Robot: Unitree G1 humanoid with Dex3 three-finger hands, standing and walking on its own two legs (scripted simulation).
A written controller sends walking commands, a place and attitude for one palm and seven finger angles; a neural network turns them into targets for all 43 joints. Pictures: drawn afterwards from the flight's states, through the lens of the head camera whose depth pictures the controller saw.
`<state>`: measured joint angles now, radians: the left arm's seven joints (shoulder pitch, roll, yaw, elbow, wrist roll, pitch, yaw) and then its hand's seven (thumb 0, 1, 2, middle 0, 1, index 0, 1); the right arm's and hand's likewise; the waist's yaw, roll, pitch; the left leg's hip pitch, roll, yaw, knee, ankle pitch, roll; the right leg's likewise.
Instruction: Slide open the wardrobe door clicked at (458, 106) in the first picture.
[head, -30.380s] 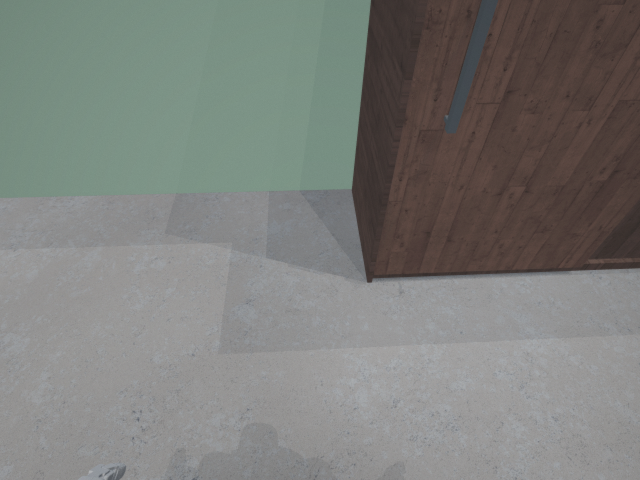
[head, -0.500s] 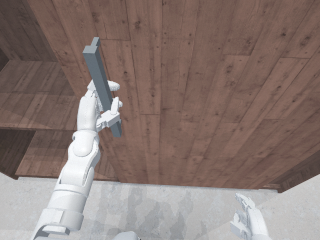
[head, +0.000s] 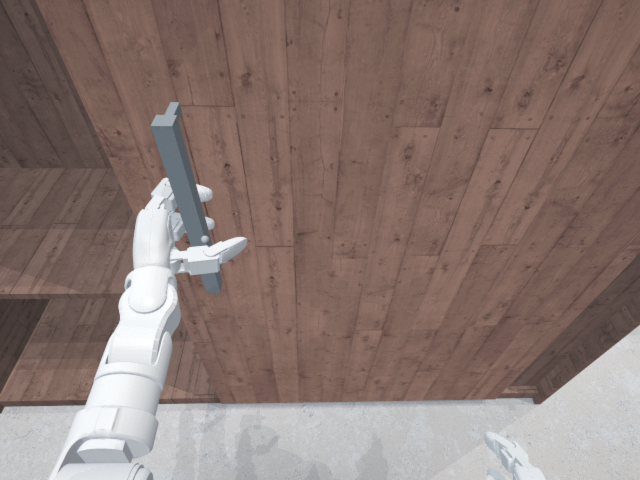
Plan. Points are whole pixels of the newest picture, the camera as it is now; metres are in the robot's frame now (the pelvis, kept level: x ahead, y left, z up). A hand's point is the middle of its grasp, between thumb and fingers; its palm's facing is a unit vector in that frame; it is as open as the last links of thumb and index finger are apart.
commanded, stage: loosen the grip on the handle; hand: left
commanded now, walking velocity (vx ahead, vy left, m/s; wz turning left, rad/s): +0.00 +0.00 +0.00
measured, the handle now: (197, 211) +0.44 +0.18 +0.11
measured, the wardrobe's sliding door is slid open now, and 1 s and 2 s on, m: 0.66 0.66 0.66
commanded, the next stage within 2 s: slip the hand off the handle in 0.30 s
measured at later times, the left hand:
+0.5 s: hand (207, 245) +0.38 +0.16 +0.10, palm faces +0.17 -0.98 -0.14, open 14.6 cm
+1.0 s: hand (157, 251) +0.37 +0.22 +0.10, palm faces +0.20 -0.97 -0.15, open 14.7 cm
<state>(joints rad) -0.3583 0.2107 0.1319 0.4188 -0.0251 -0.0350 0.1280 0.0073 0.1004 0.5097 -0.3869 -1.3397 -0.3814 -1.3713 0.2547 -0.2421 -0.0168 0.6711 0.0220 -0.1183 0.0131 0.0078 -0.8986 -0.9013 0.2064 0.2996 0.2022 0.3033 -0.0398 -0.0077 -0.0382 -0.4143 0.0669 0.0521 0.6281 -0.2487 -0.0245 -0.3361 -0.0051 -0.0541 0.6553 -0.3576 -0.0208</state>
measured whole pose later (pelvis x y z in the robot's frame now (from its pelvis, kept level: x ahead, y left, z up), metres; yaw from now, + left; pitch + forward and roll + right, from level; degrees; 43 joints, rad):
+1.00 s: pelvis +0.01 +0.01 +0.00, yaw +0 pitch +3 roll +0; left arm -0.24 0.28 0.21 0.39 -0.10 -0.12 0.00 -0.01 -0.55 0.20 -0.26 -1.15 -0.25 -1.15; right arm 0.25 -0.25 -0.01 0.69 0.04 -0.09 -0.04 0.01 -0.90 -0.90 0.21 0.30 0.20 0.30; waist -0.01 0.03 -0.04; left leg -0.41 0.05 0.06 0.64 -0.27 -0.01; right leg -0.33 -0.02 -0.05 0.65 -0.37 -0.01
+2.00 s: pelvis +0.01 +0.00 +0.00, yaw +1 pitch -2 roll +0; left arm 0.23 0.29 0.22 -0.07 -0.31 -0.09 -0.27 -0.01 -0.55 0.20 -0.26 -1.15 -0.25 -1.15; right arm 0.22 -0.24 0.04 0.67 0.05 -0.24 -0.09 0.01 -0.90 -0.90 0.21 0.30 0.20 0.30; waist 0.02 0.06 -0.02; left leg -0.31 0.05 0.04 0.60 -0.26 -0.02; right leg -0.22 -0.01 -0.07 0.61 -0.36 -0.01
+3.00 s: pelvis +0.03 +0.02 +0.02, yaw -1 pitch -6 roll +0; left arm 0.49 0.35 0.33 -0.41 -0.07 -0.09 0.12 0.01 0.58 0.75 -0.22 -0.49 -0.22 -0.48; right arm 0.18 -0.22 0.00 0.69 -0.01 -0.15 -0.07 0.01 -0.90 -0.90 0.21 0.30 0.20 0.30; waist 0.07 0.06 0.04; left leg -0.09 0.04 0.08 0.40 -0.20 0.00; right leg 0.01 -0.02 -0.03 0.35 -0.26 0.01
